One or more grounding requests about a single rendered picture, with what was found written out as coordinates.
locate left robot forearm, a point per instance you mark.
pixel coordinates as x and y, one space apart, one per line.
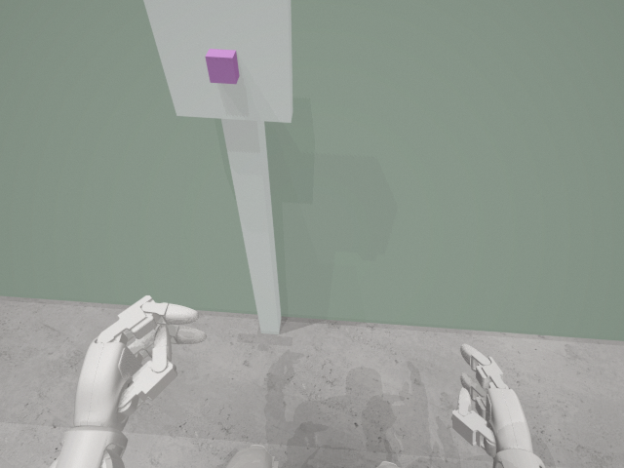
91 447

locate robot left hand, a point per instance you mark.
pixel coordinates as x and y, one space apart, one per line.
102 395

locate robot left thigh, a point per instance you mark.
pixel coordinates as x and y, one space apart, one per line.
252 458

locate button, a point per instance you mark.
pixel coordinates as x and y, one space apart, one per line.
222 66

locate robot right hand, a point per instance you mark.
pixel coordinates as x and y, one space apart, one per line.
498 407

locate right robot forearm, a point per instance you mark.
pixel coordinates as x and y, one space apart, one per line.
517 458

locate panel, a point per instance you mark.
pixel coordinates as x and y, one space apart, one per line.
261 33

